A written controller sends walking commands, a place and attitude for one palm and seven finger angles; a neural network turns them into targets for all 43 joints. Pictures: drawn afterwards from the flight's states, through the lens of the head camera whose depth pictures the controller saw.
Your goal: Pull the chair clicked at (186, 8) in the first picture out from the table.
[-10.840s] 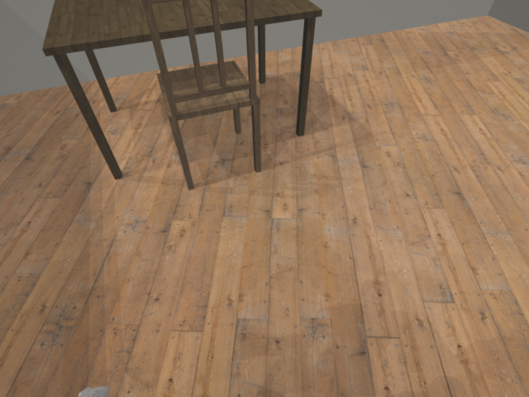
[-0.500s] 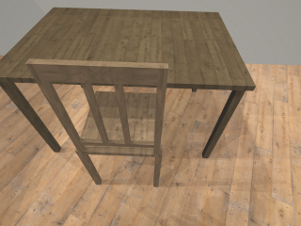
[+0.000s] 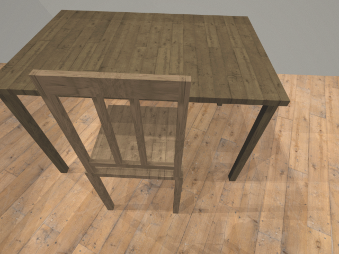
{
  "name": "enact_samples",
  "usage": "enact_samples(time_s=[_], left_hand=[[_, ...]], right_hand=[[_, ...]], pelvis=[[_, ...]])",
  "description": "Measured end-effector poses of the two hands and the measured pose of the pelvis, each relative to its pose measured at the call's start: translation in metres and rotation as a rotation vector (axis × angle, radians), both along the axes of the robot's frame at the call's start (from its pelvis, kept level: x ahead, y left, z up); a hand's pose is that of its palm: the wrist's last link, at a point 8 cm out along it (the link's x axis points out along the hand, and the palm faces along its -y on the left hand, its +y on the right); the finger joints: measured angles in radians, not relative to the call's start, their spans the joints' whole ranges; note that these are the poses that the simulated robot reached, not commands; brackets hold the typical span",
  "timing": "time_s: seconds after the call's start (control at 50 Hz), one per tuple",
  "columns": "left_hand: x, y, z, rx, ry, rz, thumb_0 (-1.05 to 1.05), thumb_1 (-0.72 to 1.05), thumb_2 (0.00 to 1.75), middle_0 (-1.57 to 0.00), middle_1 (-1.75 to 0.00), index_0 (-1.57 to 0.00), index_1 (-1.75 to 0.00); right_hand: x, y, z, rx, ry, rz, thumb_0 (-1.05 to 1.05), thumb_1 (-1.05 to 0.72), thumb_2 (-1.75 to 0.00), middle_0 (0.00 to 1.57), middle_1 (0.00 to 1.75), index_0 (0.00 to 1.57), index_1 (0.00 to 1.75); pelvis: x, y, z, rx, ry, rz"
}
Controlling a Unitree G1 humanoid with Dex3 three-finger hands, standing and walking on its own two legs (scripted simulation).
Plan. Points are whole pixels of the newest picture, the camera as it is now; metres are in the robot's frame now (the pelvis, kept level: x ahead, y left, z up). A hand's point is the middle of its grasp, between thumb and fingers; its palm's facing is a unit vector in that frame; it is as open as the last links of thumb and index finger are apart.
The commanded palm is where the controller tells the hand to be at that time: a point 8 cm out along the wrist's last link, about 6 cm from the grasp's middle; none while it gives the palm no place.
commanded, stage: raise the hand toward the chair's back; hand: left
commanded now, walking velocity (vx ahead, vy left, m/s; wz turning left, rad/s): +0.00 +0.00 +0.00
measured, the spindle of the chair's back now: (110, 134) +0.47 +0.23 -0.06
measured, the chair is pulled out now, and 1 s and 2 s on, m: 0.00 0.00 0.00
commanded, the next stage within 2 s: none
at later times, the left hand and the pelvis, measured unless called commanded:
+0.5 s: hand out of the picture +0.11 +0.18 -0.08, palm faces +0.10 -1.00 +0.01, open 9.7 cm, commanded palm +0.11 +0.24 -0.06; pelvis -0.06 -0.02 -0.11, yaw +4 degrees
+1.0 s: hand (88, 245) +0.15 +0.20 -0.06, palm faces +0.01 -1.00 -0.05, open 14.1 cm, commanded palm +0.13 +0.25 -0.05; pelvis -0.06 +0.00 -0.10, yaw +3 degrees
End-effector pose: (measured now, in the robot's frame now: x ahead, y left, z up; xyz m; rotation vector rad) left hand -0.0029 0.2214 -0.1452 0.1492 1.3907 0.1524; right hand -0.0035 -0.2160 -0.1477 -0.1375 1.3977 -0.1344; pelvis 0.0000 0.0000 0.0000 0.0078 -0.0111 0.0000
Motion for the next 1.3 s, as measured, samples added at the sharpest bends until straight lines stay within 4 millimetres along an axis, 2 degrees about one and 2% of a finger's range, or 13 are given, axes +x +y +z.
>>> enact_samples(time_s=[0.06,0.12,0.18,0.26,0.3,0.36,0.46,0.56,0.68,0.78,0.88,1.06,1.3], left_hand=[[0.007,0.004,0.004,0.011,-0.045,0.052,0.01,0.92,0.89,-0.21,-0.30,-0.20,-0.30],[0.066,0.025,0.052,0.079,-0.447,0.119,0.03,0.93,0.89,-0.21,-0.30,-0.20,-0.30],[0.125,0.030,0.103,0.085,-0.837,0.093,0.03,0.90,0.88,-0.20,-0.29,-0.19,-0.29],[0.166,0.014,0.133,-0.048,-1.253,-0.011,0.02,0.83,0.85,-0.19,-0.28,-0.18,-0.28],[0.164,0.002,0.129,-0.130,-1.374,-0.103,0.01,0.78,0.83,-0.18,-0.27,-0.18,-0.27],[0.145,-0.009,0.101,-0.205,-1.391,-0.187,0.00,0.71,0.81,-0.18,-0.27,-0.18,-0.26],[0.099,0.003,0.061,-0.159,-1.276,-0.074,0.01,0.59,0.76,-0.18,-0.25,-0.17,-0.25],[0.086,0.017,0.077,-0.044,-1.356,-0.091,0.01,0.47,0.71,-0.16,-0.23,-0.16,-0.23],[0.117,0.011,0.082,-0.133,-1.348,-0.200,0.01,0.33,0.65,-0.15,-0.21,-0.14,-0.21],[0.131,0.016,0.083,-0.150,-1.261,-0.173,0.01,0.21,0.60,-0.14,-0.19,-0.13,-0.19],[0.132,0.027,0.092,-0.097,-1.284,-0.144,0.00,0.10,0.55,-0.13,-0.17,-0.12,-0.17],[0.138,0.033,0.088,-0.115,-1.297,-0.167,0.00,-0.11,0.46,-0.10,-0.14,-0.10,-0.14],[0.151,0.045,0.098,-0.099,-1.301,-0.156,-0.01,-0.39,0.35,-0.08,-0.10,-0.07,-0.10]], right_hand=[[0.003,-0.003,0.001,-0.011,-0.026,-0.002,0.01,-0.92,-0.90,0.20,0.30,0.20,0.30],[0.027,-0.013,0.012,-0.065,-0.235,0.016,0.02,-0.93,-0.90,0.20,0.30,0.21,0.30],[0.065,-0.025,0.022,-0.092,-0.454,0.058,0.02,-0.92,-0.90,0.20,0.30,0.21,0.30],[0.119,-0.039,0.037,-0.120,-0.709,0.118,0.02,-0.92,-0.90,0.20,0.30,0.20,0.30],[0.144,-0.043,0.044,-0.129,-0.818,0.153,0.02,-0.91,-0.90,0.20,0.30,0.20,0.30],[0.174,-0.044,0.050,-0.139,-0.940,0.209,0.01,-0.91,-0.90,0.20,0.30,0.20,0.30],[0.203,-0.029,0.040,-0.121,-1.015,0.283,0.01,-0.91,-0.90,0.20,0.30,0.20,0.30],[0.196,-0.003,0.006,-0.057,-0.951,0.329,0.01,-0.91,-0.90,0.20,0.30,0.20,0.30],[0.150,0.013,-0.037,0.016,-0.785,0.269,0.01,-0.90,-0.90,0.21,0.30,0.21,0.30],[0.108,0.004,-0.045,0.001,-0.676,0.158,0.02,-0.90,-0.90,0.21,0.30,0.21,0.30],[0.088,-0.016,-0.039,-0.067,-0.633,0.119,0.02,-0.90,-0.90,0.21,0.30,0.21,0.30],[0.112,-0.031,-0.017,-0.155,-0.691,0.155,0.02,-0.90,-0.90,0.20,0.30,0.20,0.30],[0.162,0.007,0.000,-0.071,-0.784,0.222,0.01,-0.90,-0.90,0.20,0.30,0.21,0.30]], pelvis=[[-0.002,0.001,-0.001,-0.009,0.005,0.004],[-0.005,0.000,-0.005,-0.001,0.012,0.018],[-0.014,0.001,-0.012,-0.005,0.049,0.058],[-0.028,-0.001,-0.034,0.001,0.144,0.045],[-0.035,-0.004,-0.049,0.003,0.180,0.037],[-0.044,-0.008,-0.074,0.007,0.221,0.035],[-0.055,-0.014,-0.103,-0.012,0.249,0.055],[-0.064,-0.018,-0.116,-0.049,0.264,0.081],[-0.072,-0.018,-0.118,-0.064,0.283,0.082],[-0.070,-0.013,-0.108,-0.052,0.285,0.065],[-0.064,-0.007,-0.101,-0.045,0.289,0.058],[-0.057,0.002,-0.099,-0.051,0.294,0.061],[-0.044,0.006,-0.092,-0.063,0.291,0.068]])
